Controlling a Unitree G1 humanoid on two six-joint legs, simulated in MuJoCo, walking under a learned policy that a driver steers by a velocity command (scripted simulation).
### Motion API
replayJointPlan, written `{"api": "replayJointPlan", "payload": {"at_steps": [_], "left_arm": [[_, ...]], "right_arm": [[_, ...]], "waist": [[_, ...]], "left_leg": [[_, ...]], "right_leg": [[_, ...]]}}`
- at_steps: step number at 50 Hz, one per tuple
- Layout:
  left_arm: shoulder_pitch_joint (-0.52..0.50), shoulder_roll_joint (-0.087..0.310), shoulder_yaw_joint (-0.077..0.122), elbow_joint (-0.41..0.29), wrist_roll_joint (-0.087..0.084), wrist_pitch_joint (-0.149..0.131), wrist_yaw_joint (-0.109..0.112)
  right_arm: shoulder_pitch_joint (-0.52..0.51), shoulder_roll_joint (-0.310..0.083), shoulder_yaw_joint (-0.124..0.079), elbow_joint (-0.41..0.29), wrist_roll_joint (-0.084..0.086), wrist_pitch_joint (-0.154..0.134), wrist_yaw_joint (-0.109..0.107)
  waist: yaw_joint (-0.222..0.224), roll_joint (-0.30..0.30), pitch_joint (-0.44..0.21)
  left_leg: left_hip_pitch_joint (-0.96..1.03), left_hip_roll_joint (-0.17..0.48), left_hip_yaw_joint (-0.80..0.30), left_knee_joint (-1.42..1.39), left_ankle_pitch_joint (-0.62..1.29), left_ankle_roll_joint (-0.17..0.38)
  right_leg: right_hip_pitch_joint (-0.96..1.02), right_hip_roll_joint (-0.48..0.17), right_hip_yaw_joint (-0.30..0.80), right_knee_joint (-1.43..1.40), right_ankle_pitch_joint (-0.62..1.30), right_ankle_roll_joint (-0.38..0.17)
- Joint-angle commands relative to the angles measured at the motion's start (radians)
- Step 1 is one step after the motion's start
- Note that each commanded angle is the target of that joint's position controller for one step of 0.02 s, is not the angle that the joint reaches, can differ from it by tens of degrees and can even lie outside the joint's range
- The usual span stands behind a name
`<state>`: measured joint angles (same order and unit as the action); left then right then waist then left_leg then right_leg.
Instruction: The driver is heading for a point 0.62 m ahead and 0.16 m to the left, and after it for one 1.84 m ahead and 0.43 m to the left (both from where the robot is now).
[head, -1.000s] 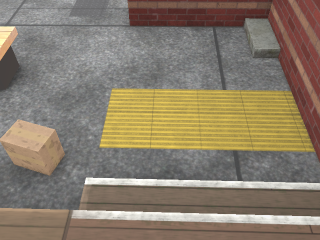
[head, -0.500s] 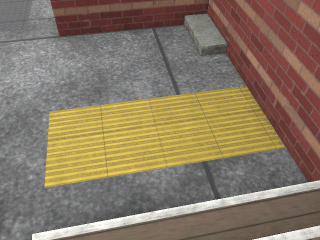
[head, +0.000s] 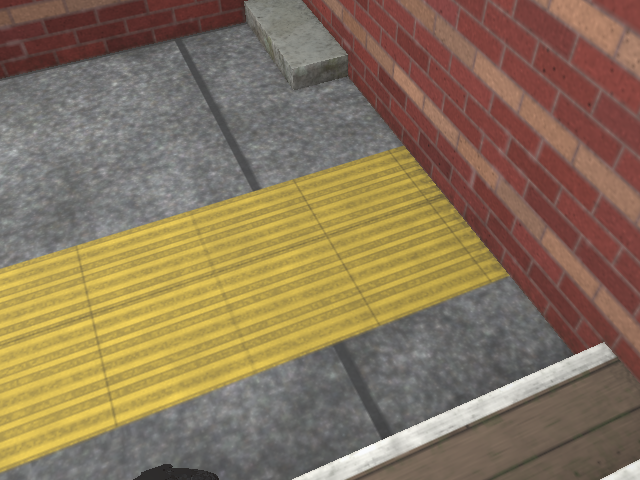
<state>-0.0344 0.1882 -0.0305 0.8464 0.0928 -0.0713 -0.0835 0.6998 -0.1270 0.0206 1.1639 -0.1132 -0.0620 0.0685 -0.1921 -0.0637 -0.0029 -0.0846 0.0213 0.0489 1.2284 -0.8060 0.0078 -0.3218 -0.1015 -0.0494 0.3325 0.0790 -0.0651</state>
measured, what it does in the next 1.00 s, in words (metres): goes down, turning left: left foot 0.15 m lower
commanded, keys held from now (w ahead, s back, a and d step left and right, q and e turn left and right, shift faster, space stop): w+q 0.66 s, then w+e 0.04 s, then e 0.30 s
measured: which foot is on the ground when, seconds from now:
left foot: up 0.00-0.54, down 0.56-1.00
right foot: down 0.00-0.58, up 0.60-1.00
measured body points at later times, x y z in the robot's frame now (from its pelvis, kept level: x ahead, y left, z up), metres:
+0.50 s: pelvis +0.26 +0.05 -0.10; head +0.26 +0.07 +0.35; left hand +0.06 +0.16 -0.25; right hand +0.49 -0.09 -0.21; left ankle +0.37 +0.22 -0.83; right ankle +0.09 -0.11 -0.75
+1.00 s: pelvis +0.56 +0.14 -0.27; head +0.58 +0.14 +0.18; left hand +0.66 +0.41 -0.38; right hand +0.55 -0.07 -0.42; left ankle +0.36 +0.21 -0.90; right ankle +0.77 +0.09 -0.99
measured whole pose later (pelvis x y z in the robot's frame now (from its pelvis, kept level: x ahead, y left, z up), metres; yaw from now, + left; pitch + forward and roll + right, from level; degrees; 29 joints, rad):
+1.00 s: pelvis +0.56 +0.14 -0.27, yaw +20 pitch +0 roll +5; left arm 0.08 0.23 0.01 0.88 0.04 -0.06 -0.06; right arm 0.49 -0.12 0.02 1.04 -0.04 -0.10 0.00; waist -0.12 -0.08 0.02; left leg -0.19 -0.02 0.10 1.05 -0.86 -0.04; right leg -0.50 -0.11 0.01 0.41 0.42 -0.03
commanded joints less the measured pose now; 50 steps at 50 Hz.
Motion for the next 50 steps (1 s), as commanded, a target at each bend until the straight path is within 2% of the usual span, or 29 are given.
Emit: {"api": "replayJointPlan", "payload": {"at_steps": [1, 2, 3, 4, 5, 6, 7, 8, 12, 14, 17, 25, 27, 28, 29, 30, 31, 32, 33, 35, 36, 37, 39, 40, 42, 44, 48, 49, 50], "left_arm": [[0.805, 0.260, 0.107, 0.197, 0.009, 0.016, -0.008], [0.718, 0.268, 0.120, 0.201, 0.002, 0.023, 0.009], [0.614, 0.218, 0.107, 0.179, -0.008, 0.024, 0.015], [0.450, 0.086, 0.063, 0.130, 0.015, 0.018, 0.020], [0.456, 0.058, 0.053, 0.147, 0.027, 0.013, 0.021], [0.382, -0.047, 0.018, 0.121, 0.016, -0.015, 0.047], [0.369, -0.028, 0.026, 0.115, -0.005, -0.032, 0.058], [0.388, -0.038, 0.020, 0.117, -0.027, -0.045, 0.064], [0.428, 0.005, 0.024, 0.153, 0.035, -0.058, 0.072], [0.571, -0.043, -0.001, 0.220, 0.020, -0.072, 0.099], [0.623, -0.019, -0.024, 0.252, 0.052, -0.067, 0.077], [0.772, 0.088, 0.038, 0.324, -0.010, -0.003, 0.133], [0.714, 0.110, 0.052, 0.302, 0.024, 0.014, 0.107], [0.660, 0.130, 0.059, 0.281, 0.053, 0.019, 0.073], [0.797, 0.005, 0.031, 0.296, 0.066, 0.013, 0.025], [0.766, -0.013, 0.017, 0.239, 0.021, 0.007, -0.024], [0.401, 0.108, 0.061, 0.105, -0.042, -0.023, -0.026], [0.178, 0.102, 0.064, 0.010, -0.060, -0.057, 0.008], [0.151, 0.133, 0.078, 0.000, -0.050, -0.069, 0.033], [0.325, 0.003, 0.049, 0.051, -0.004, -0.062, 0.057], [0.345, -0.018, 0.046, 0.064, 0.007, -0.045, 0.056], [0.403, -0.014, 0.052, 0.098, 0.006, -0.033, 0.048], [0.478, -0.020, 0.041, 0.093, 0.015, -0.017, 0.016], [0.411, -0.008, 0.038, 0.080, 0.030, -0.024, 0.006], [0.237, 0.039, 0.034, 0.030, -0.017, -0.031, 0.018], [0.171, 0.098, 0.048, 0.008, -0.019, -0.008, 0.031], [0.023, 0.116, 0.045, -0.017, 0.003, 0.010, 0.026], [0.002, 0.119, 0.049, -0.009, -0.003, 0.009, 0.028], [-0.049, 0.131, 0.077, -0.048, -0.213, 0.003, 0.014]], "right_arm": [[0.108, -0.046, -0.005, -0.044, 0.036, -0.012, 0.083], [-0.168, -0.099, -0.028, -0.138, 0.079, -0.029, 0.069], [-0.271, -0.139, -0.037, -0.179, 0.081, -0.043, 0.043], [-0.236, -0.103, -0.032, -0.176, 0.067, -0.051, 0.018], [-0.251, -0.074, -0.037, -0.186, 0.060, -0.047, -0.002], [-0.267, -0.023, -0.026, -0.189, 0.029, -0.045, -0.007], [-0.272, -0.002, -0.028, -0.183, 0.011, -0.035, -0.005], [-0.252, -0.002, -0.032, -0.163, 0.005, -0.032, 0.010], [-0.293, -0.022, -0.035, -0.202, 0.015, -0.022, 0.037], [-0.475, -0.049, -0.028, -0.274, 0.015, -0.018, 0.031], [-0.544, -0.097, -0.026, -0.306, 0.032, 0.001, 0.032], [-0.821, -0.106, -0.021, -0.369, -0.013, 0.007, 0.017], [-0.635, -0.153, -0.055, -0.264, 0.015, -0.021, 0.003], [-0.419, -0.250, -0.103, -0.197, 0.040, -0.043, -0.004], [-0.135, -0.385, -0.156, -0.126, 0.025, -0.039, -0.007], [0.113, -0.405, -0.165, -0.049, 0.011, -0.023, -0.010], [0.196, -0.343, -0.155, -0.023, 0.005, -0.022, -0.022], [0.086, -0.314, -0.147, -0.036, 0.037, -0.043, -0.029], [-0.051, -0.207, -0.113, -0.073, 0.052, -0.046, -0.021], [-0.289, -0.066, -0.050, -0.132, 0.053, -0.057, 0.006], [-0.348, -0.122, -0.062, -0.156, 0.064, -0.066, 0.006], [-0.371, -0.094, -0.049, -0.176, 0.082, -0.071, -0.001], [-0.448, -0.128, -0.047, -0.209, 0.043, -0.074, -0.007], [-0.408, -0.094, -0.039, -0.213, 0.024, -0.089, -0.031], [-0.327, -0.081, -0.028, -0.199, 0.028, -0.097, -0.062], [-0.265, -0.100, -0.019, -0.181, 0.013, -0.076, -0.051], [-0.112, -0.141, -0.024, -0.131, 0.061, -0.052, -0.065], [-0.065, -0.153, -0.029, -0.110, 0.051, -0.031, -0.076], [-0.222, -0.197, -0.075, -0.145, 0.166, -0.001, -0.123]], "waist": [[0.344, -0.133, -0.503], [0.376, -0.067, -0.227], [0.349, 0.033, -0.105], [0.244, 0.108, -0.059], [0.186, 0.058, 0.012], [0.136, 0.068, 0.046], [0.127, -0.001, 0.108], [0.135, 0.054, 0.095], [0.123, 0.048, 0.064], [0.212, 0.056, 0.120], [0.215, 0.066, 0.148], [0.363, 0.056, 0.240], [0.268, 0.110, 0.120], [0.157, 0.146, 0.015], [0.116, 0.230, -0.247], [0.015, 0.319, -0.542], [-0.109, 0.216, -0.305], [-0.099, 0.214, -0.064], [-0.024, 0.132, -0.036], [0.195, -0.056, 0.124], [0.224, 0.056, 0.183], [0.230, 0.038, 0.146], [0.295, 0.100, 0.082], [0.235, 0.044, 0.054], [0.149, 0.035, 0.047], [0.154, 0.114, 0.080], [0.060, 0.074, 0.167], [0.031, 0.071, 0.163], [0.072, 0.132, 0.159]], "left_leg": [[-0.781, -0.016, -0.071, 0.760, -0.043, -0.008], [-1.000, 0.018, -0.064, 0.761, 0.026, 0.002], [-0.989, 0.056, -0.079, 0.700, 0.137, 0.029], [-0.814, 0.113, -0.163, 0.475, 0.340, 0.067], [-0.701, 0.128, -0.162, 0.413, 0.381, 0.091], [-0.599, 0.175, -0.211, 0.137, 0.589, 0.129], [-0.594, 0.153, -0.171, 0.091, 0.608, 0.144], [-0.546, 0.146, -0.187, -0.080, 0.735, 0.143], [-0.542, 0.149, -0.165, -0.154, 0.879, 0.114], [-0.780, 0.194, -0.227, -0.405, 1.115, 0.087], [-0.553, 0.167, -0.159, -0.492, 1.282, 0.089], [-0.524, 0.123, -0.022, -0.875, 0.913, 0.070], [-0.181, 0.048, 0.078, -0.896, 1.079, 0.079], [0.185, -0.007, 0.128, -0.847, 1.154, 0.104], [0.743, 0.102, -0.014, -0.501, 1.642, 0.261], [1.064, 0.304, -0.275, -0.501, 1.716, 0.438], [0.934, 0.308, -0.457, -0.696, 1.324, 0.401], [0.664, 0.291, -0.432, -0.758, 0.981, 0.361], [0.455, 0.275, -0.438, -0.787, 0.835, 0.351], [-0.117, 0.299, -0.357, -0.829, 0.740, 0.319], [-0.302, 0.272, -0.346, -0.873, 0.704, 0.355], [-0.428, 0.251, -0.276, -0.912, 0.763, 0.343], [-0.661, 0.169, -0.166, -0.770, 0.885, 0.296], [-0.528, 0.160, -0.162, -0.706, 0.829, 0.264], [-0.428, 0.128, -0.121, -0.605, 0.621, 0.186], [-0.541, 0.140, -0.139, -0.586, 0.504, 0.175], [-0.167, 0.250, -0.244, -0.453, 0.531, 0.133], [-0.115, 0.245, -0.229, -0.410, 0.528, 0.117], [-0.237, 0.115, -0.119, -0.243, 0.743, 0.099]], "right_leg": [[1.219, -0.364, 0.335, 0.344, 0.838, -0.347], [0.975, -0.375, 0.325, 0.207, 0.459, -0.287], [0.693, -0.358, 0.283, 0.115, 0.148, -0.265], [0.431, -0.346, 0.211, 0.081, 0.191, -0.234], [0.214, -0.336, 0.179, 0.064, 0.249, -0.219], [0.070, -0.246, 0.107, -0.006, 0.138, -0.172], [0.004, -0.227, 0.094, -0.052, 0.048, -0.181], [-0.024, -0.226, 0.052, -0.112, 0.042, -0.208], [-0.001, -0.224, -0.031, -0.006, 0.098, -0.200], [0.237, -0.244, -0.005, 0.050, -0.050, -0.168], [0.062, -0.203, -0.092, 0.092, -0.225, -0.125], [0.342, -0.254, -0.061, 0.296, -0.243, -0.055], [0.246, -0.176, -0.166, 0.548, -0.131, -0.021], [0.058, -0.128, -0.208, 0.746, -0.088, 0.011], [-0.263, -0.073, -0.211, 1.083, -0.431, 0.104], [-0.408, 0.020, -0.122, 1.469, -0.928, 0.143], [-0.693, 0.068, -0.053, 1.550, -0.918, 0.127], [-0.820, 0.020, -0.003, 1.549, -0.903, 0.098], [-0.763, -0.016, 0.048, 1.476, -0.836, 0.075], [-0.457, -0.109, 0.191, 0.973, -0.434, -0.014], [-0.383, -0.074, 0.128, 0.988, -0.454, -0.026], [-0.277, -0.081, 0.132, 0.783, -0.289, -0.017], [-0.049, -0.017, 0.081, 0.799, -0.037, -0.010], [-0.188, -0.057, 0.157, 0.645, 0.214, 0.013], [-0.226, -0.084, 0.169, 0.323, 0.538, 0.043], [-0.055, -0.020, 0.071, 0.309, 0.510, 0.051], [-0.258, -0.064, 0.084, 0.042, 0.330, 0.040], [-0.233, -0.055, 0.060, -0.006, 0.349, 0.028], [-0.115, 0.048, 0.060, -0.055, 0.339, 0.008]]}}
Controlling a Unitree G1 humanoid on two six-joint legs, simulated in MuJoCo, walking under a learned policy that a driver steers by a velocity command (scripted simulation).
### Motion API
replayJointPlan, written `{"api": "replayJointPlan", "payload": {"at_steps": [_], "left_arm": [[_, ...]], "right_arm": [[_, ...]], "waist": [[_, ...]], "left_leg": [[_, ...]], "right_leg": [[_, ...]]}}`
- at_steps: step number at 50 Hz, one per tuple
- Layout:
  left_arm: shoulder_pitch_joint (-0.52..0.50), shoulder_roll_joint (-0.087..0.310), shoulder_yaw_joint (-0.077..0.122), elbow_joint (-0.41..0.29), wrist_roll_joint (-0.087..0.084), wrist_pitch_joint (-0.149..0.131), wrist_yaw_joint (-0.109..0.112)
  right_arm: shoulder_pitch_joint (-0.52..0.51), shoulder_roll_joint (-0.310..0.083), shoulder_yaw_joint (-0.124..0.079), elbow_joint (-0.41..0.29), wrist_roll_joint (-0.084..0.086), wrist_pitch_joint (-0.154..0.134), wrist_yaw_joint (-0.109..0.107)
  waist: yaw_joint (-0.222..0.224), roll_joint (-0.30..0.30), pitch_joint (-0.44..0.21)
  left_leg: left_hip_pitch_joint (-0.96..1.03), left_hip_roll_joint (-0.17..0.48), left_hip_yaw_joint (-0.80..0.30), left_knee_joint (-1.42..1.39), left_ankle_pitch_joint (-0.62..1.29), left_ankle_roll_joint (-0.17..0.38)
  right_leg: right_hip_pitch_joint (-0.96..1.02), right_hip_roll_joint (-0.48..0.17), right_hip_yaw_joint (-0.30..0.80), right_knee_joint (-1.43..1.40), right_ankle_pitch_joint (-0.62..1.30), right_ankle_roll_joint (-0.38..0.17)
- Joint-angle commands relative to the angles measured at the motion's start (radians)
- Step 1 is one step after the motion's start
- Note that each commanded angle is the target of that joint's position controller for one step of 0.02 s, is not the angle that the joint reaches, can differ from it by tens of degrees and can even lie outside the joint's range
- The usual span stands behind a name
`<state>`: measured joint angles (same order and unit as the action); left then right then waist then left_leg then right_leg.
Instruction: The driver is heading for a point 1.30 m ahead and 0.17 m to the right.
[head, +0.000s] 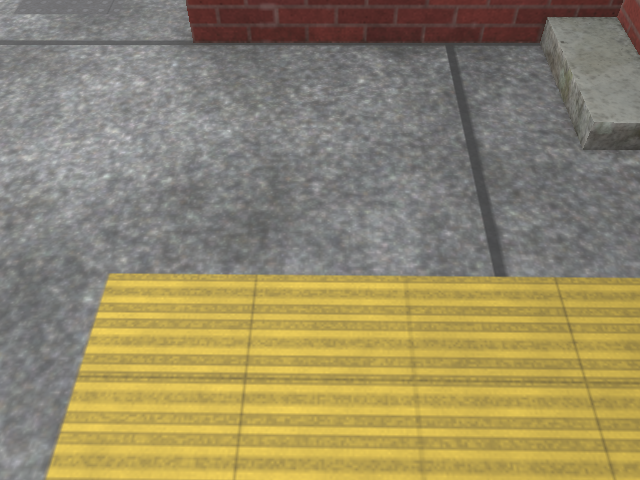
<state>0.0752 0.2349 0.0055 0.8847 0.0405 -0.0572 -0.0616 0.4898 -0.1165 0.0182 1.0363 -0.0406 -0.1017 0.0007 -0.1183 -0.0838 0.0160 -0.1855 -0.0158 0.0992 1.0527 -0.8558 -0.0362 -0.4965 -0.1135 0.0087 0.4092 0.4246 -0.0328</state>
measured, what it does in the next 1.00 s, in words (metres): goes down: right foot 0.15 m lower, then left foot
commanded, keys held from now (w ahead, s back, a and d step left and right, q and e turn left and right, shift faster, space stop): e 0.42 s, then no key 0.28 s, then q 0.30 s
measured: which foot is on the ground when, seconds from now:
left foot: down 0.00-0.04, up 0.06-0.46, down 0.48-1.00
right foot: up 0.00-0.00, down 0.02-0.48, up 0.50-0.78, down 0.80-1.00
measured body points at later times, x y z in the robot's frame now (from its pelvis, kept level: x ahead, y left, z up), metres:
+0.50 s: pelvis +0.13 +0.01 -0.06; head +0.15 +0.01 +0.39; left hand +0.32 +0.25 -0.18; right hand +0.29 -0.28 -0.14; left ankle +0.21 +0.11 -0.79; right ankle +0.16 -0.12 -0.78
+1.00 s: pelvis +0.18 +0.00 -0.06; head +0.20 -0.01 +0.39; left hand +0.37 +0.21 -0.17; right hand +0.24 -0.29 -0.17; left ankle +0.21 +0.10 -0.77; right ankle +0.13 -0.14 -0.78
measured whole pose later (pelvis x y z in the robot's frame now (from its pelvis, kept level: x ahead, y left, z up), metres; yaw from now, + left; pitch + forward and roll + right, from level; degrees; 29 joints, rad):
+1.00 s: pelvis +0.18 +0.00 -0.06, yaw -14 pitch +2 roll -1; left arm 0.17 0.19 0.07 0.74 0.00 0.02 0.05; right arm 0.21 -0.24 -0.07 0.71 0.01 0.03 -0.01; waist -0.01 0.02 0.00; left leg -0.43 -0.03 -0.05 0.80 -0.39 0.01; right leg -0.32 -0.03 -0.02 0.65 -0.36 0.02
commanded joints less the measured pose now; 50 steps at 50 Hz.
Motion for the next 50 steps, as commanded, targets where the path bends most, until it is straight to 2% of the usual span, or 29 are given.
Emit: {"api": "replayJointPlan", "payload": {"at_steps": [1, 2, 3, 4, 5, 6, 7, 9, 11, 12, 14, 17, 20, 23, 24, 25, 26, 27, 28, 30, 32, 36, 39, 40, 41, 43, 45, 47, 50], "left_arm": [[0.040, 0.120, 0.059, -0.015, -0.139, -0.005, -0.004], [0.272, 0.197, 0.091, 0.045, -0.095, 0.000, 0.006], [0.394, 0.263, 0.094, 0.081, -0.076, 0.011, 0.002], [0.402, 0.210, 0.084, 0.058, -0.079, 0.034, 0.018], [0.348, 0.155, 0.065, 0.028, -0.068, 0.058, 0.047], [0.272, 0.210, 0.075, 0.005, -0.048, 0.073, 0.073], [0.181, 0.217, 0.070, -0.041, -0.018, 0.085, 0.089], [0.087, 0.181, 0.049, -0.066, -0.016, 0.089, 0.091], [0.073, 0.183, 0.046, -0.096, -0.017, 0.086, 0.106], [0.077, 0.162, 0.039, -0.104, -0.014, 0.090, 0.123], [0.052, 0.161, 0.052, -0.128, -0.042, 0.086, 0.137], [0.056, 0.174, 0.075, -0.164, -0.068, 0.107, 0.149], [0.081, 0.175, 0.096, -0.195, -0.060, 0.113, 0.142], [0.119, 0.122, 0.086, -0.210, -0.058, 0.113, 0.135], [0.181, 0.070, 0.075, -0.198, -0.054, 0.113, 0.134], [0.219, 0.022, 0.064, -0.229, -0.054, 0.101, 0.127], [0.137, 0.094, 0.087, -0.263, -0.053, 0.076, 0.126], [0.103, 0.168, 0.112, -0.251, -0.051, 0.070, 0.124], [0.097, 0.171, 0.118, -0.228, -0.043, 0.076, 0.125], [0.132, 0.132, 0.112, -0.199, -0.039, 0.094, 0.116], [0.154, 0.070, 0.091, -0.185, -0.047, 0.101, 0.097], [0.069, 0.000, 0.057, -0.189, -0.046, 0.095, 0.077], [0.087, 0.041, 0.071, -0.174, -0.028, 0.077, 0.081], [0.124, 0.084, 0.080, -0.175, -0.014, 0.074, 0.088], [0.114, 0.158, 0.100, -0.172, -0.011, 0.072, 0.093], [0.098, 0.098, 0.101, -0.176, -0.026, 0.072, 0.089], [0.102, 0.102, 0.106, -0.185, -0.031, 0.073, 0.098], [0.154, 0.115, 0.112, -0.185, -0.034, 0.071, 0.109], [0.108, 0.129, 0.112, -0.214, -0.041, 0.066, 0.126]], "right_arm": [[-0.005, -0.190, -0.069, -0.026, 0.079, 0.046, -0.059], [0.036, -0.144, -0.067, -0.040, 0.065, 0.034, -0.055], [0.082, -0.085, -0.032, -0.071, 0.093, 0.026, -0.041], [-0.012, -0.145, -0.036, -0.140, 0.103, 0.013, -0.034], [-0.157, -0.166, -0.041, -0.204, 0.103, 0.020, -0.041], [-0.215, -0.105, -0.020, -0.261, 0.097, 0.028, -0.059], [-0.263, -0.099, -0.020, -0.290, 0.095, 0.059, -0.082], [-0.258, -0.142, -0.052, -0.301, 0.079, 0.109, -0.108], [-0.282, -0.123, -0.059, -0.320, 0.047, 0.123, -0.117], [-0.304, -0.111, -0.062, -0.337, 0.033, 0.123, -0.115], [-0.328, -0.122, -0.072, -0.360, 0.028, 0.096, -0.106], [-0.449, -0.118, -0.074, -0.410, 0.051, 0.104, -0.083], [-0.502, -0.163, -0.091, -0.432, 0.057, 0.122, -0.062], [-0.405, -0.168, -0.105, -0.400, 0.051, 0.110, -0.040], [-0.340, -0.197, -0.115, -0.392, 0.032, 0.103, -0.031], [-0.300, -0.292, -0.137, -0.389, 0.007, 0.103, -0.029], [-0.288, -0.266, -0.139, -0.388, -0.012, 0.090, -0.022], [-0.329, -0.247, -0.134, -0.407, -0.003, 0.082, -0.023], [-0.374, -0.223, -0.128, -0.409, 0.014, 0.084, -0.028], [-0.437, -0.176, -0.107, -0.405, 0.039, 0.091, -0.030], [-0.455, -0.160, -0.098, -0.391, 0.032, 0.099, -0.025], [-0.340, -0.167, -0.093, -0.337, 0.033, 0.108, -0.027], [-0.274, -0.174, -0.087, -0.313, 0.033, 0.095, -0.025], [-0.266, -0.172, -0.084, -0.308, 0.033, 0.084, -0.019], [-0.234, -0.187, -0.092, -0.325, 0.036, 0.067, -0.008], [-0.341, -0.234, -0.105, -0.363, 0.050, 0.071, -0.012], [-0.353, -0.213, -0.108, -0.393, 0.055, 0.091, -0.023], [-0.361, -0.206, -0.112, -0.427, 0.054, 0.105, -0.022], [-0.360, -0.191, -0.116, -0.451, 0.052, 0.124, -0.011]], "waist": [[0.088, 0.060, 0.013], [0.168, -0.066, -0.166], [0.216, -0.216, -0.429], [0.271, -0.148, -0.554], [0.282, -0.081, -0.519], [0.244, 0.023, -0.494], [0.201, 0.118, -0.417], [0.113, 0.106, -0.187], [0.100, 0.022, -0.064], [0.093, 0.008, -0.075], [0.067, -0.006, -0.138], [0.101, -0.058, -0.189], [0.132, -0.086, -0.116], [0.102, -0.080, -0.113], [0.096, -0.004, -0.159], [0.132, 0.311, -0.188], [0.106, 0.389, -0.197], [0.107, 0.299, -0.155], [0.122, 0.242, -0.127], [0.160, 0.204, -0.103], [0.186, 0.203, -0.104], [0.121, 0.275, -0.086], [0.136, 0.243, -0.048], [0.147, 0.215, -0.077], [0.100, 0.107, -0.091], [0.143, 0.003, -0.100], [0.140, -0.071, -0.088], [0.149, -0.106, -0.087], [0.144, -0.133, -0.083]], "left_leg": [[-0.207, 0.095, -0.076, 0.170, 0.807, 0.113], [-0.507, 0.037, -0.015, 0.511, 0.479, 0.031], [-0.777, -0.011, -0.046, 1.018, -0.096, -0.064], [-0.894, 0.038, -0.134, 1.086, -0.088, -0.078], [-0.959, 0.070, -0.139, 1.081, -0.045, -0.077], [-0.966, 0.075, -0.160, 1.070, 0.083, -0.078], [-0.891, 0.096, -0.180, 0.947, 0.224, -0.072], [-0.761, 0.083, -0.174, 0.772, 0.368, -0.043], [-0.725, 0.024, -0.141, 0.631, 0.546, -0.049], [-0.685, 0.011, -0.136, 0.531, 0.628, -0.056], [-0.462, 0.000, -0.144, 0.076, 0.757, -0.070], [-0.387, 0.002, -0.194, -0.125, 0.760, -0.099], [-0.328, -0.013, -0.194, -0.282, 0.638, -0.073], [-0.094, 0.001, -0.150, -0.548, 0.640, -0.009], [0.079, 0.120, -0.232, -0.609, 0.692, 0.034], [0.226, 0.332, -0.494, -0.650, 0.867, 0.173], [0.171, 0.423, -0.723, -0.725, 0.802, 0.305], [0.127, 0.395, -0.670, -0.721, 0.762, 0.313], [0.105, 0.335, -0.564, -0.701, 0.767, 0.271], [-0.004, 0.247, -0.428, -0.689, 0.814, 0.221], [-0.106, 0.168, -0.301, -0.694, 0.823, 0.197], [-0.198, 0.153, -0.286, -0.730, 0.596, 0.212], [-0.198, 0.142, -0.330, -0.675, 0.635, 0.163], [-0.230, 0.135, -0.334, -0.637, 0.661, 0.121], [-0.272, 0.078, -0.287, -0.605, 0.719, 0.092], [-0.222, 0.021, -0.203, -0.506, 0.658, 0.054], [-0.275, -0.008, -0.177, -0.395, 0.682, 0.061], [-0.358, -0.013, -0.169, -0.294, 0.656, 0.063], [-0.443, 0.005, -0.128, -0.085, 0.316, 0.050]], "right_leg": [[0.312, 0.115, -0.105, -0.069, 0.200, -0.030], [0.765, -0.014, -0.010, 0.111, 0.720, -0.103], [1.146, -0.260, 0.236, 0.270, 0.930, -0.301], [1.174, -0.292, 0.364, 0.245, 0.721, -0.355], [1.098, -0.265, 0.345, 0.205, 0.510, -0.336], [0.948, -0.305, 0.452, 0.101, 0.141, -0.347], [0.682, -0.335, 0.546, -0.010, -0.178, -0.342], [0.257, -0.243, 0.476, -0.077, -0.466, -0.292], [0.068, -0.108, 0.338, -0.060, -0.399, -0.262], [0.047, -0.059, 0.292, -0.029, -0.314, -0.249], [0.025, 0.027, 0.212, -0.032, -0.206, -0.209], [0.112, -0.025, 0.331, -0.054, -0.517, -0.213], [0.100, -0.032, 0.446, -0.076, -0.733, -0.197], [0.065, 0.026, 0.446, 0.007, -0.795, -0.134], [-0.026, 0.080, 0.389, 0.149, -0.865, -0.080], [-0.234, 0.249, 0.216, 0.415, -1.010, -0.005], [-0.340, 0.238, 0.242, 0.583, -1.064, 0.042], [-0.348, 0.232, 0.276, 0.731, -0.998, 0.058], [-0.358, 0.223, 0.257, 0.777, -0.938, 0.068], [-0.254, 0.201, 0.231, 0.799, -0.811, 0.086], [-0.106, 0.180, 0.134, 0.654, -0.734, 0.100], [0.168, 0.130, 0.018, 0.300, -0.748, 0.096], [0.321, 0.125, 0.019, 0.031, -0.631, 0.060], [0.415, 0.053, 0.081, 0.030, -0.519, 0.043], [0.447, 0.016, 0.093, 0.124, -0.420, 0.012], [0.326, 0.028, 0.100, 0.097, -0.612, -0.023], [0.313, -0.016, 0.133, 0.065, -0.637, -0.041], [0.338, -0.123, 0.241, 0.023, -0.600, -0.108], [0.345, -0.265, 0.326, 0.011, -0.383, -0.201]]}}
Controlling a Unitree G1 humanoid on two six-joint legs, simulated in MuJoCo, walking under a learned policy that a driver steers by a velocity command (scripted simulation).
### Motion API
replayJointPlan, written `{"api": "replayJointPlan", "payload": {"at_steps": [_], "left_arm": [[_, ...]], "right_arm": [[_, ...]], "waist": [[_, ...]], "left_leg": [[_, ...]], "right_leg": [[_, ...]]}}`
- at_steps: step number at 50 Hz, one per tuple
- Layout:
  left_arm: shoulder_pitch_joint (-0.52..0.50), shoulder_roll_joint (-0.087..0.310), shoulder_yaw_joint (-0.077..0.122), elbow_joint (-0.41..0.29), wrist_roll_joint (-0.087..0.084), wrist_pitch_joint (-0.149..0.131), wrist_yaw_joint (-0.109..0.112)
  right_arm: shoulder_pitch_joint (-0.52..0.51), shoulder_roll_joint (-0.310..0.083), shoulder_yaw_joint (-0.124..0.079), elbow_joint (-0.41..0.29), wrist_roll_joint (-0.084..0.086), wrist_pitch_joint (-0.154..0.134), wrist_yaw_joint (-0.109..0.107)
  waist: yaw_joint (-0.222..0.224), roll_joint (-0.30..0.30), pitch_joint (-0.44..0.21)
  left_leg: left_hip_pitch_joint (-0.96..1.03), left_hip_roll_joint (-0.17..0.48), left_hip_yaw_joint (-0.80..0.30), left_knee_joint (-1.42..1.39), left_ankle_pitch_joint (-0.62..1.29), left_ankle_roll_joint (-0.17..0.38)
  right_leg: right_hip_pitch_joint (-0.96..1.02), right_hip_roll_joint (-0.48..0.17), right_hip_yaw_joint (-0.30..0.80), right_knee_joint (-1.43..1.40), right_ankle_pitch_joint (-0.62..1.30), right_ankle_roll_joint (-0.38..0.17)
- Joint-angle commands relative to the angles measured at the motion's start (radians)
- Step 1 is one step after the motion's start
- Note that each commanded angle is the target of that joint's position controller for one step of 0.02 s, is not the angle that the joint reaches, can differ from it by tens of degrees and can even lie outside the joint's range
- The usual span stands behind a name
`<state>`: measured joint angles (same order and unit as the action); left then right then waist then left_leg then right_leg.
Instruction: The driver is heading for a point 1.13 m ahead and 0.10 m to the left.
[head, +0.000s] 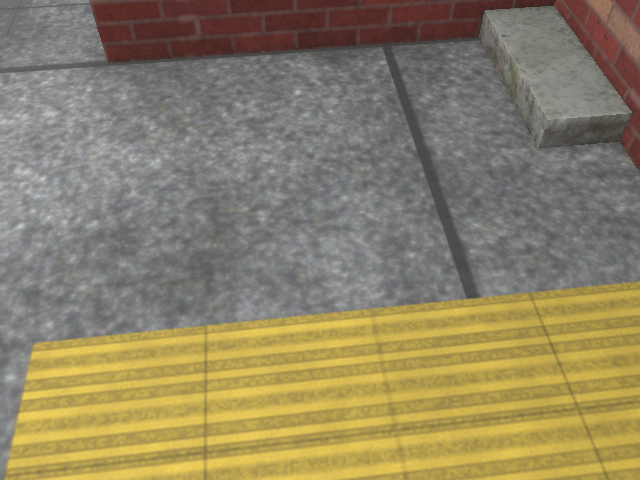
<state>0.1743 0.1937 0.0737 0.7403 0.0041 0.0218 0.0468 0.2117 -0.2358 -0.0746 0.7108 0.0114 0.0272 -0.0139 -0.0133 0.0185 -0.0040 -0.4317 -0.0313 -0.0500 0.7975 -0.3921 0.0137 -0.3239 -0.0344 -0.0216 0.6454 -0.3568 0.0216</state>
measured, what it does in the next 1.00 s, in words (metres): walks ahead: right foot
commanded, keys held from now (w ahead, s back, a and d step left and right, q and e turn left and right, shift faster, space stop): q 0.32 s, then w+q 0.06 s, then w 0.04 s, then w+e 0.58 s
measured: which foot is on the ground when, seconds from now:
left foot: down 0.00-0.86, up 0.88-1.00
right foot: down 0.00-0.14, up 0.16-0.82, down 0.84-1.00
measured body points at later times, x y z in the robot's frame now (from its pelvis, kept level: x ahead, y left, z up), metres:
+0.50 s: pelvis +0.04 +0.06 +0.02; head +0.06 +0.10 +0.47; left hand +0.16 +0.36 -0.09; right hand +0.25 -0.17 -0.06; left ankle +0.02 +0.11 -0.72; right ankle +0.14 -0.11 -0.66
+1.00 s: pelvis +0.26 +0.01 +0.02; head +0.30 +0.00 +0.47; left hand +0.38 +0.28 -0.08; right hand +0.40 -0.26 -0.09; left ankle +0.22 +0.15 -0.64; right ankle +0.25 -0.07 -0.72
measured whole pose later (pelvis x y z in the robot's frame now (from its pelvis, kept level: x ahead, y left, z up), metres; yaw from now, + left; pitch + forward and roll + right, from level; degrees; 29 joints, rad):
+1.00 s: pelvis +0.26 +0.01 +0.02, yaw +3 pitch +4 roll +0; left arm 0.25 0.26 0.05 0.68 -0.01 -0.06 -0.02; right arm 0.27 -0.30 -0.06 0.69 -0.02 -0.10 0.00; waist -0.01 0.02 0.00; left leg -0.54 0.03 -0.05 1.10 -0.31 -0.02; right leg -0.26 0.10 0.07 0.43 -0.23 -0.09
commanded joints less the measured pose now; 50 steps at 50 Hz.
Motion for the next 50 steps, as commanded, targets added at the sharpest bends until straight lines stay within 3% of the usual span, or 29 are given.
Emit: {"api": "replayJointPlan", "payload": {"at_steps": [1, 3, 6, 7, 8, 9, 10, 12, 13, 16, 17, 19, 20, 22, 23, 27, 32, 36, 39, 41, 42, 43, 44, 45, 46, 47, 48, 50], "left_arm": [[0.005, 0.188, 0.047, -0.073, -0.005, -0.014, 0.020], [-0.046, 0.213, 0.053, -0.080, -0.013, -0.009, 0.022], [-0.079, 0.201, 0.053, -0.083, -0.029, 0.007, 0.007], [-0.041, 0.165, 0.045, -0.074, -0.024, 0.007, 0.000], [-0.033, 0.093, 0.024, -0.120, 0.008, 0.005, -0.003], [-0.115, 0.100, 0.018, -0.160, 0.003, -0.012, -0.005], [-0.160, 0.136, 0.025, -0.167, -0.012, -0.016, 0.000], [-0.141, 0.155, 0.034, -0.136, 0.009, -0.008, 0.024], [-0.114, 0.169, 0.040, -0.128, 0.015, 0.002, 0.029], [-0.104, 0.144, 0.032, -0.128, 0.008, 0.009, 0.011], [-0.102, 0.137, 0.029, -0.130, 0.008, 0.006, 0.002], [-0.123, 0.133, 0.026, -0.138, 0.004, 0.001, -0.012], [-0.130, 0.139, 0.025, -0.137, 0.004, -0.006, -0.018], [-0.155, 0.141, 0.022, -0.141, -0.005, -0.022, -0.026], [-0.167, 0.137, 0.018, -0.138, -0.006, -0.033, -0.032], [-0.213, 0.151, 0.013, -0.143, -0.014, -0.066, -0.042], [-0.220, 0.149, 0.008, -0.152, -0.020, -0.095, -0.062], [-0.241, 0.135, -0.004, -0.168, -0.023, -0.107, -0.086], [-0.221, 0.139, -0.008, -0.176, -0.027, -0.110, -0.095], [-0.081, 0.163, 0.009, -0.134, -0.019, -0.107, -0.091], [0.087, 0.214, 0.034, -0.095, -0.021, -0.106, -0.083], [0.254, 0.343, 0.067, -0.081, -0.021, -0.103, -0.071], [0.300, 0.328, 0.060, -0.062, -0.039, -0.100, -0.073], [0.249, 0.275, 0.044, -0.083, -0.039, -0.095, -0.068], [0.194, 0.248, 0.037, -0.099, -0.027, -0.092, -0.065], [0.139, 0.229, 0.029, -0.113, -0.020, -0.087, -0.063], [0.099, 0.214, 0.022, -0.122, -0.014, -0.087, -0.062], [0.066, 0.216, 0.021, -0.120, -0.014, -0.087, -0.056]], "right_arm": [[-0.095, -0.064, -0.022, -0.138, 0.004, 0.000, 0.007], [-0.086, -0.052, -0.018, -0.144, 0.008, 0.009, 0.015], [0.002, -0.065, -0.034, -0.106, 0.013, 0.017, 0.024], [0.030, -0.098, -0.049, -0.101, 0.010, 0.015, 0.028], [0.051, -0.252, -0.080, -0.133, 0.002, 0.001, 0.017], [0.095, -0.238, -0.059, -0.164, -0.030, -0.023, 0.033], [0.068, -0.233, -0.058, -0.169, -0.052, -0.040, 0.039], [-0.025, -0.218, -0.053, -0.179, -0.010, -0.034, 0.016], [-0.069, -0.211, -0.049, -0.187, 0.005, -0.022, 0.005], [-0.086, -0.192, -0.040, -0.198, 0.010, -0.005, -0.014], [-0.069, -0.188, -0.038, -0.192, 0.015, -0.006, -0.016], [-0.040, -0.185, -0.037, -0.184, 0.027, -0.005, -0.020], [-0.027, -0.183, -0.036, -0.181, 0.025, -0.006, -0.021], [-0.016, -0.177, -0.031, -0.172, 0.008, -0.011, -0.022], [0.003, -0.164, -0.026, -0.159, 0.001, -0.015, -0.023], [0.065, -0.185, -0.029, -0.124, -0.015, -0.041, -0.013], [0.111, -0.183, -0.028, -0.080, -0.011, -0.070, 0.001], [0.146, -0.194, -0.035, -0.045, 0.000, -0.079, 0.013], [0.151, -0.217, -0.043, -0.028, 0.010, -0.075, 0.012], [0.102, -0.219, -0.041, -0.039, 0.019, -0.076, 0.005], [0.070, -0.193, -0.031, -0.052, 0.011, -0.084, 0.000], [0.066, -0.137, -0.009, -0.100, -0.021, -0.108, -0.001], [0.079, -0.131, -0.002, -0.107, -0.027, -0.137, 0.007], [0.052, -0.192, -0.015, -0.115, 0.003, -0.159, 0.021], [0.008, -0.182, -0.010, -0.117, 0.008, -0.166, 0.024], [-0.013, -0.172, -0.008, -0.120, -0.014, -0.166, 0.021], [-0.020, -0.179, -0.016, -0.117, -0.036, -0.160, 0.016], [0.001, -0.159, -0.014, -0.112, -0.044, -0.144, 0.014]], "waist": [[0.040, -0.204, -0.056], [0.017, -0.181, -0.059], [-0.029, -0.152, -0.076], [-0.032, -0.056, -0.059], [-0.004, 0.320, -0.050], [-0.061, 0.307, -0.186], [-0.062, 0.178, -0.157], [-0.018, 0.034, -0.126], [0.015, 0.032, -0.127], [0.029, 0.034, -0.149], [0.030, 0.022, -0.169], [0.015, 0.041, -0.151], [0.006, 0.056, -0.135], [-0.010, 0.105, -0.093], [-0.024, 0.114, -0.084], [-0.074, 0.121, -0.026], [-0.093, 0.087, 0.018], [-0.103, 0.079, 0.017], [-0.076, 0.077, -0.006], [0.013, 0.061, -0.086], [0.096, 0.032, -0.171], [0.143, -0.176, -0.280], [0.137, -0.305, -0.316], [0.138, -0.209, -0.199], [0.117, -0.125, -0.116], [0.084, -0.038, -0.051], [0.053, -0.031, -0.025], [0.010, -0.069, -0.012]], "left_leg": [[-0.218, 0.038, 0.021, 0.202, -0.186, -0.001], [-0.133, 0.052, 0.042, 0.142, -0.112, 0.006], [0.145, -0.026, 0.139, -0.115, 0.136, 0.039], [0.241, -0.025, 0.076, -0.219, 0.246, 0.069], [0.380, 0.251, -0.405, -0.338, 0.622, 0.186], [0.427, 0.390, -0.639, -0.405, 0.798, 0.349], [0.428, 0.377, -0.604, -0.393, 0.735, 0.376], [0.389, 0.298, -0.459, -0.348, 0.723, 0.280], [0.326, 0.264, -0.402, -0.348, 0.723, 0.246], [0.297, 0.195, -0.338, -0.358, 0.681, 0.198], [0.309, 0.178, -0.335, -0.375, 0.563, 0.192], [0.311, 0.153, -0.366, -0.431, 0.216, 0.187], [0.313, 0.155, -0.382, -0.462, 0.065, 0.186], [0.310, 0.172, -0.403, -0.504, -0.019, 0.189], [0.315, 0.184, -0.405, -0.518, -0.020, 0.187], [0.324, 0.222, -0.394, -0.557, -0.008, 0.201], [0.388, 0.250, -0.342, -0.565, 0.066, 0.217], [0.436, 0.254, -0.273, -0.523, 0.250, 0.213], [0.431, 0.261, -0.219, -0.465, 0.418, 0.189], [0.326, 0.206, -0.113, -0.321, 0.711, 0.140], [0.187, 0.155, -0.038, -0.118, 0.800, 0.089], [-0.163, 0.014, 0.068, 0.268, 0.475, -0.007], [-0.418, -0.048, -0.036, 0.453, -0.119, -0.032], [-0.527, 0.015, -0.075, 0.502, -0.085, -0.024], [-0.509, 0.055, -0.065, 0.463, -0.007, -0.017], [-0.465, 0.082, -0.054, 0.378, 0.054, -0.021], [-0.398, 0.105, -0.046, 0.312, 0.097, -0.029], [-0.310, 0.102, -0.019, 0.253, 0.128, -0.053]], "right_leg": [[0.169, -0.353, 0.341, -0.224, 0.426, -0.255], [0.104, -0.313, 0.236, -0.201, 0.445, -0.199], [-0.034, -0.221, 0.049, -0.079, 0.270, -0.093], [-0.125, -0.167, -0.026, 0.069, 0.130, -0.045], [-0.419, -0.030, -0.122, 0.504, -0.248, 0.066], [-0.483, 0.031, 0.108, 0.643, -0.361, 0.061], [-0.541, 0.035, 0.143, 0.730, -0.318, 0.053], [-0.564, 0.013, 0.147, 0.748, -0.152, 0.044], [-0.505, -0.001, 0.150, 0.711, -0.083, 0.047], [-0.438, 0.022, 0.132, 0.659, 0.043, 0.056], [-0.426, 0.020, 0.136, 0.605, 0.079, 0.059], [-0.434, 0.019, 0.137, 0.478, 0.147, 0.062], [-0.437, 0.016, 0.133, 0.414, 0.174, 0.064], [-0.428, 0.006, 0.125, 0.285, 0.207, 0.061], [-0.411, -0.004, 0.122, 0.229, 0.225, 0.057], [-0.380, -0.014, 0.101, 0.107, 0.236, 0.026], [-0.397, -0.011, 0.084, 0.039, 0.184, -0.018], [-0.368, 0.010, 0.045, -0.007, 0.115, -0.059], [-0.281, 0.041, 0.001, -0.053, 0.094, -0.096], [0.012, 0.103, -0.050, -0.136, 0.182, -0.134], [0.273, 0.063, 0.043, -0.131, 0.212, -0.182], [0.607, -0.174, 0.458, -0.186, 0.172, -0.323], [0.734, -0.299, 0.795, -0.319, 0.085, -0.420], [0.690, -0.291, 0.720, -0.342, 0.028, -0.396], [0.574, -0.242, 0.603, -0.345, 0.074, -0.358], [0.444, -0.204, 0.527, -0.366, 0.171, -0.333], [0.346, -0.175, 0.470, -0.388, 0.287, -0.319], [0.223, -0.136, 0.406, -0.410, 0.461, -0.316]]}}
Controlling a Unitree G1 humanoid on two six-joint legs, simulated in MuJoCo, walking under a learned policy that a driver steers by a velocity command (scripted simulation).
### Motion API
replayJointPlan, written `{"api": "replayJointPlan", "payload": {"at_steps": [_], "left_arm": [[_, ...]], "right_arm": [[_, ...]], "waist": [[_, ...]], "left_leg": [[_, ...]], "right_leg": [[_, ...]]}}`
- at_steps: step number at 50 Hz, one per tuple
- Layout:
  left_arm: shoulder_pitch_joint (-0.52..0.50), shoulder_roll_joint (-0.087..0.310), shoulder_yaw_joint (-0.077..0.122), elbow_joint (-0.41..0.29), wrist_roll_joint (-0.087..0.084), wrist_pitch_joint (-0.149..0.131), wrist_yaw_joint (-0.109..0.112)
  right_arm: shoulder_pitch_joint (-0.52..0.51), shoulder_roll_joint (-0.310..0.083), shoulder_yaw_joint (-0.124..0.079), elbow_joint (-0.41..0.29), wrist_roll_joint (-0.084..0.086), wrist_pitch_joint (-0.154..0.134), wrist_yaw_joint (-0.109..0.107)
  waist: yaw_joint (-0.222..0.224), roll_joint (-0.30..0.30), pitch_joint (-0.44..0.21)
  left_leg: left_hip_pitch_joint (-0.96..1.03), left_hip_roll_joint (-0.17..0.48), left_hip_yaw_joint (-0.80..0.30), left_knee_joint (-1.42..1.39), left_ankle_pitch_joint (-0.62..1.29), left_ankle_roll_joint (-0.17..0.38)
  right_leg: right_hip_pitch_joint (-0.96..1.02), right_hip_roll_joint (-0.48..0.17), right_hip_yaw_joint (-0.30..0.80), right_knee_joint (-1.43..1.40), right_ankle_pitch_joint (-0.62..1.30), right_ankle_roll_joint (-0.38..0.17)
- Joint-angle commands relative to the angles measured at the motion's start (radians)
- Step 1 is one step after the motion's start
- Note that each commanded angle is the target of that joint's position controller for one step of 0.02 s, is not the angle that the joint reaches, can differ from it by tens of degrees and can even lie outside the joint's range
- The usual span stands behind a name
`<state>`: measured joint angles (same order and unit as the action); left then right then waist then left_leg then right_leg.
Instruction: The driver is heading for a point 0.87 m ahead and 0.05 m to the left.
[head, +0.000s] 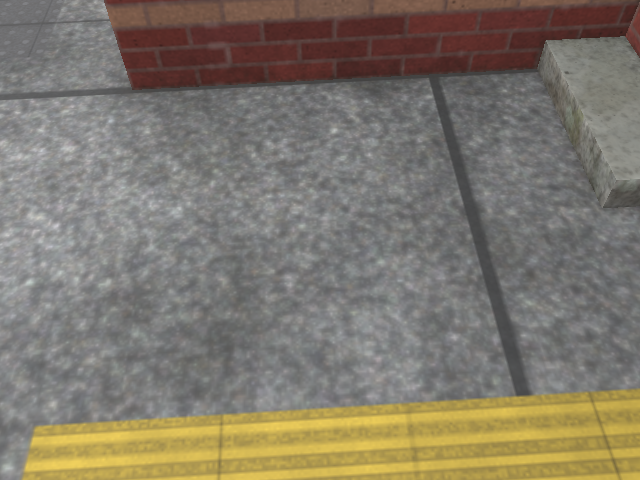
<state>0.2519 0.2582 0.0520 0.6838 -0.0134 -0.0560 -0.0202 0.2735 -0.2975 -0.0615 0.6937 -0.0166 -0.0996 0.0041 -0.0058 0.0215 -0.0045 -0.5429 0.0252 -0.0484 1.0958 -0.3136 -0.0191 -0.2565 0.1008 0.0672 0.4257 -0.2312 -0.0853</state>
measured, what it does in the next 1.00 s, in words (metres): walks ahead: left foot, then right foot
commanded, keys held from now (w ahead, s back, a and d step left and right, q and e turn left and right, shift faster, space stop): w+e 0.18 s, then w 0.04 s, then w+q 0.78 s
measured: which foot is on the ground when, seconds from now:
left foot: up 0.00-0.26, down 0.28-0.72, up 0.74-1.00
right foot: down 0.00-0.30, up 0.32-0.70, down 0.72-1.00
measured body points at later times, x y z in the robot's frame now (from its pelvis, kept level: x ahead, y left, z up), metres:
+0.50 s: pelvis +0.29 +0.01 +0.00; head +0.32 +0.01 +0.45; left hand +0.48 +0.24 -0.09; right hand +0.33 -0.28 -0.11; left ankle +0.32 +0.10 -0.74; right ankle +0.29 -0.14 -0.68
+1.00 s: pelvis +0.53 -0.06 +0.00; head +0.55 -0.07 +0.45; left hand +0.53 +0.23 -0.11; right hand +0.75 -0.30 -0.09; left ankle +0.61 +0.11 -0.67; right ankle +0.50 -0.18 -0.74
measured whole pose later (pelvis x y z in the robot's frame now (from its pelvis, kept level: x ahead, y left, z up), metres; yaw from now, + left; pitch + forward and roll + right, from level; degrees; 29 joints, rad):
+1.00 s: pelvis +0.53 -0.06 +0.00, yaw +10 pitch +1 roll -2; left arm 0.34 0.27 0.07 0.78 0.01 -0.09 0.00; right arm 0.19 -0.32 -0.08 0.65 0.02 -0.02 0.01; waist 0.06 0.05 0.02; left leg -0.69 0.08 -0.07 0.99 -0.15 -0.02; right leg -0.08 0.02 -0.11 0.29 -0.23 -0.02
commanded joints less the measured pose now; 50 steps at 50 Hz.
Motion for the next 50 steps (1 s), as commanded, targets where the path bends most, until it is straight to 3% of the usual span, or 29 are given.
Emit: {"api": "replayJointPlan", "payload": {"at_steps": [1, 5, 7, 9, 11, 12, 13, 14, 15, 16, 17, 18, 19, 20, 21, 24, 27, 30, 32, 34, 35, 36, 37, 38, 39, 40, 41, 44, 50], "left_arm": [[-0.010, 0.152, 0.043, -0.052, -0.002, -0.010, 0.017], [0.053, 0.170, 0.053, -0.001, -0.021, -0.003, 0.038], [0.108, 0.177, 0.056, 0.019, -0.025, 0.003, 0.040], [0.135, 0.173, 0.057, 0.031, -0.030, 0.007, 0.041], [0.137, 0.164, 0.057, 0.037, -0.025, 0.008, 0.046], [0.130, 0.160, 0.056, 0.039, -0.017, 0.008, 0.046], [0.117, 0.152, 0.054, 0.033, -0.012, 0.007, 0.042], [0.094, 0.133, 0.044, 0.016, -0.001, 0.005, 0.036], [0.196, 0.075, 0.022, 0.012, 0.005, -0.004, 0.031], [0.281, 0.068, 0.006, 0.043, -0.009, -0.008, 0.025], [0.207, 0.142, 0.023, 0.021, -0.018, -0.016, 0.022], [0.078, 0.158, 0.023, -0.015, -0.019, -0.023, 0.020], [-0.009, 0.146, 0.020, -0.045, 0.001, -0.034, 0.021], [-0.035, 0.140, 0.024, -0.058, 0.022, -0.041, 0.023], [-0.025, 0.120, 0.021, -0.062, 0.024, -0.047, 0.021], [-0.024, 0.072, 0.002, -0.066, 0.030, -0.046, 0.018], [-0.131, 0.046, -0.017, -0.087, 0.026, -0.049, 0.013], [-0.210, 0.077, -0.008, -0.109, 0.009, -0.053, 0.008], [-0.222, 0.105, 0.007, -0.122, 0.003, -0.058, 0.008], [-0.163, 0.124, 0.025, -0.112, 0.002, -0.061, 0.012], [-0.081, 0.144, 0.038, -0.102, 0.007, -0.064, 0.018], [0.073, 0.205, 0.057, -0.088, 0.021, -0.063, 0.028], [0.135, 0.281, 0.074, -0.061, 0.033, -0.046, 0.023], [0.116, 0.215, 0.064, -0.062, 0.020, -0.044, 0.017], [0.083, 0.162, 0.050, -0.066, 0.013, -0.044, 0.019], [0.033, 0.131, 0.037, -0.069, 0.019, -0.043, 0.018], [-0.002, 0.105, 0.030, -0.063, 0.025, -0.042, 0.016], [-0.023, 0.093, 0.030, -0.035, 0.026, -0.054, 0.018], [0.003, 0.156, 0.050, 0.030, 0.018, -0.051, 0.026]], "right_arm": [[-0.067, -0.083, -0.023, -0.098, -0.016, -0.011, -0.006], [-0.250, -0.018, 0.005, -0.143, -0.006, -0.018, 0.000], [-0.323, -0.021, 0.005, -0.159, 0.010, -0.021, 0.010], [-0.354, -0.047, -0.004, -0.169, 0.021, -0.026, 0.018], [-0.331, -0.073, -0.016, -0.157, 0.023, -0.034, 0.022], [-0.285, -0.085, -0.022, -0.143, 0.021, -0.038, 0.022], [-0.205, -0.105, -0.034, -0.122, 0.015, -0.042, 0.019], [-0.075, -0.132, -0.044, -0.103, 0.005, -0.044, 0.013], [0.077, -0.207, -0.063, -0.078, -0.014, -0.040, 0.007], [0.162, -0.186, -0.063, -0.017, 0.018, -0.031, 0.020], [0.121, -0.123, -0.044, -0.035, 0.043, -0.024, 0.019], [0.042, -0.096, -0.033, -0.048, 0.040, -0.014, 0.016], [-0.010, -0.088, -0.027, -0.052, 0.029, -0.006, 0.016], [-0.029, -0.078, -0.022, -0.055, 0.024, -0.004, 0.016], [-0.034, -0.079, -0.020, -0.058, 0.018, 0.000, 0.014], [-0.035, -0.088, -0.023, -0.042, 0.033, 0.006, 0.008], [-0.014, -0.141, -0.042, -0.027, 0.043, 0.020, -0.004], [0.050, -0.147, -0.045, -0.010, 0.049, 0.033, -0.007], [0.070, -0.147, -0.046, -0.009, 0.051, 0.039, -0.009], [0.072, -0.123, -0.040, -0.012, 0.049, 0.043, -0.011], [0.064, -0.091, -0.031, -0.020, 0.045, 0.042, -0.011], [0.064, -0.019, -0.008, -0.041, 0.032, 0.037, -0.008], [0.167, 0.002, 0.002, -0.074, 0.059, 0.028, -0.012], [0.159, -0.090, -0.018, -0.056, 0.070, 0.031, -0.018], [0.085, -0.127, -0.030, -0.061, 0.060, 0.038, -0.019], [0.054, -0.117, -0.031, -0.061, 0.048, 0.045, -0.019], [0.033, -0.105, -0.033, -0.067, 0.040, 0.048, -0.016], [0.010, -0.058, -0.027, -0.077, 0.043, 0.064, -0.004], [-0.124, -0.023, -0.006, -0.116, 0.039, 0.063, 0.020]], "waist": [[-0.004, -0.077, -0.012], [0.045, -0.090, 0.011], [0.076, -0.104, 0.002], [0.075, -0.113, -0.002], [0.060, -0.140, -0.016], [0.039, -0.149, -0.038], [-0.003, -0.150, -0.085], [-0.069, -0.139, -0.194], [-0.077, 0.040, -0.369], [-0.080, 0.278, -0.469], [-0.087, 0.169, -0.325], [-0.087, 0.080, -0.176], [-0.064, 0.014, -0.054], [-0.040, 0.000, -0.022], [-0.015, 0.017, -0.012], [0.013, 0.057, -0.015], [-0.019, 0.072, -0.008], [-0.046, 0.070, -0.002], [-0.034, 0.076, -0.009], [0.011, 0.083, -0.024], [0.057, 0.076, -0.054], [0.118, -0.057, -0.168], [0.075, -0.350, -0.254], [0.083, -0.269, -0.173], [0.092, -0.189, -0.078], [0.071, -0.129, -0.035], [0.052, -0.125, -0.002], [0.023, -0.141, 0.024], [0.047, -0.087, 0.041]], "left_leg": [[-0.181, 0.038, -0.006, -0.084, 0.076, -0.031], [-0.035, -0.036, 0.034, -0.417, 0.331, -0.041], [0.034, -0.070, 0.031, -0.519, 0.404, -0.037], [0.061, -0.075, -0.002, -0.590, 0.393, -0.018], [0.090, -0.057, -0.020, -0.620, 0.353, 0.015], [0.130, -0.057, -0.001, -0.628, 0.321, 0.040], [0.239, -0.066, 0.031, -0.660, 0.323, 0.077], [0.466, 0.005, -0.021, -0.616, 0.354, 0.139], [0.866, 0.216, -0.337, -0.572, 0.360, 0.303], [1.007, 0.370, -0.695, -0.688, 0.170, 0.423], [0.913, 0.331, -0.706, -0.748, -0.027, 0.381], [0.766, 0.283, -0.586, -0.777, -0.036, 0.334], [0.605, 0.240, -0.502, -0.811, 0.082, 0.315], [0.523, 0.205, -0.449, -0.829, 0.194, 0.297], [0.469, 0.176, -0.418, -0.847, 0.267, 0.294], [0.358, 0.134, -0.317, -0.875, 0.359, 0.305], [0.233, 0.087, -0.241, -0.879, 0.317, 0.268], [0.227, 0.091, -0.279, -0.848, 0.211, 0.236], [0.248, 0.101, -0.330, -0.802, 0.124, 0.207], [0.239, 0.076, -0.350, -0.722, 0.074, 0.169], [0.198, 0.037, -0.324, -0.621, 0.076, 0.137], [0.082, -0.035, -0.224, -0.323, -0.067, 0.088], [-0.178, -0.106, -0.104, -0.045, -0.300, 0.048], [-0.286, -0.035, -0.109, 0.105, -0.241, 0.031], [-0.311, -0.007, -0.103, 0.155, -0.148, 0.027], [-0.277, 0.019, -0.088, 0.152, -0.075, 0.021], [-0.256, 0.041, -0.086, 0.126, -0.027, 0.017], [-0.192, 0.072, -0.060, 0.077, 0.045, 0.009], [-0.187, 0.079, -0.026, -0.210, 0.263, 0.000]], "right_leg": [[0.119, -0.253, 0.278, -0.191, 0.397, -0.204], [-0.008, -0.152, 0.178, -0.157, 0.434, -0.132], [-0.007, -0.160, 0.221, -0.150, 0.368, -0.115], [0.055, -0.187, 0.288, -0.116, 0.316, -0.103], [0.149, -0.228, 0.325, -0.069, 0.352, -0.090], [0.193, -0.238, 0.316, -0.024, 0.463, -0.082], [0.212, -0.211, 0.281, 0.071, 0.628, -0.062], [0.141, -0.171, 0.247, 0.253, 0.651, -0.038], [-0.151, -0.062, 0.176, 0.598, 0.376, 0.024], [-0.351, 0.025, 0.117, 0.875, -0.323, 0.073], [-0.471, -0.043, 0.137, 0.939, -0.309, 0.065], [-0.504, -0.090, 0.101, 0.923, -0.221, 0.061], [-0.509, -0.118, 0.065, 0.850, -0.170, 0.060], [-0.472, -0.149, 0.057, 0.776, -0.130, 0.062], [-0.432, -0.156, 0.045, 0.729, -0.123, 0.069], [-0.345, -0.156, -0.006, 0.506, -0.133, 0.106], [-0.199, -0.121, -0.035, 0.291, 0.084, 0.128], [-0.127, -0.092, -0.011, 0.177, 0.212, 0.133], [-0.068, -0.087, 0.003, 0.117, 0.196, 0.119], [0.049, -0.095, -0.001, 0.065, 0.152, 0.089], [0.166, -0.134, 0.019, 0.041, 0.118, 0.062], [0.381, -0.320, 0.196, 0.014, 0.035, -0.005], [0.548, -0.525, 0.607, -0.098, -0.219, -0.147], [0.489, -0.523, 0.693, -0.150, -0.412, -0.156], [0.406, -0.482, 0.560, -0.154, -0.349, -0.126], [0.319, -0.435, 0.433, -0.163, -0.203, -0.105], [0.255, -0.397, 0.340, -0.180, -0.087, -0.099], [0.162, -0.349, 0.154, -0.236, 0.118, -0.090], [0.195, -0.344, -0.052, -0.260, 0.313, -0.088]]}}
